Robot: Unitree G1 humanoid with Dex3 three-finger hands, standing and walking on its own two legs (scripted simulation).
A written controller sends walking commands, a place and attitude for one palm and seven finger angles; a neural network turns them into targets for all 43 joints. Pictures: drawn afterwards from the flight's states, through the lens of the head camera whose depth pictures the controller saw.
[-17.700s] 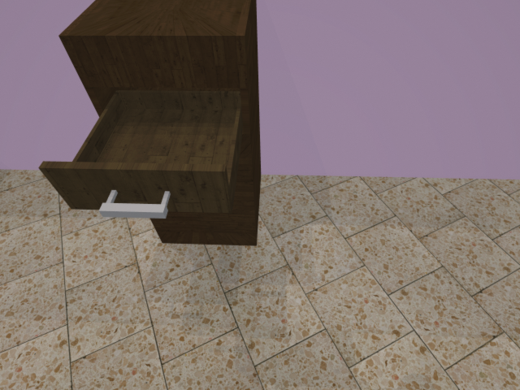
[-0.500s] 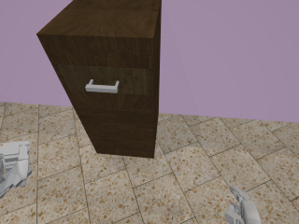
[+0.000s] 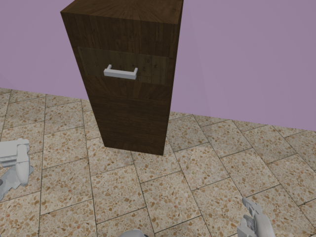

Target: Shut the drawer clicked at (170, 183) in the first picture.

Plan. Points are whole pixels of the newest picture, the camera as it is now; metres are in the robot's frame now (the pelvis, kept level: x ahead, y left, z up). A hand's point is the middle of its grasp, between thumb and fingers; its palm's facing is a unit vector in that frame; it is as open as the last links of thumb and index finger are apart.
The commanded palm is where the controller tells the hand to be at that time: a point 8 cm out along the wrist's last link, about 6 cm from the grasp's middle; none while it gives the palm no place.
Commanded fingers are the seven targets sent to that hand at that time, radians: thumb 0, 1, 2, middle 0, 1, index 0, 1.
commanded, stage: step back with the hand held close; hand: left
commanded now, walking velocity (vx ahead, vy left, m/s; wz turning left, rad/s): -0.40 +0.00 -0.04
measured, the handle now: (121, 71) +0.75 +0.20 -0.03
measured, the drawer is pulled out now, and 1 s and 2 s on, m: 0.00 0.00 0.00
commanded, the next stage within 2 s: stop stepping back and stand still in 0.58 s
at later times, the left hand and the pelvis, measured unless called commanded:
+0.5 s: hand (10, 220) +0.11 +0.21 +0.19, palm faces +0.31 -0.84 -0.45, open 3.3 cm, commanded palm +0.04 +0.26 +0.19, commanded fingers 0.00 0.90 0.90 -1.40 -1.60 -1.40 -1.60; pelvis -0.09 -0.02 +0.00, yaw -1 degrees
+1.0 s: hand out of the picture +0.00 +0.22 +0.19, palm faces +0.32 -0.81 -0.49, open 3.3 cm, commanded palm -0.06 +0.27 +0.19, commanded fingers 0.00 0.90 0.90 -1.40 -1.60 -1.40 -1.60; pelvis -0.20 -0.01 +0.01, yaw -2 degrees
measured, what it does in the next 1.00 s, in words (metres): walks backwards: right foot, then left foot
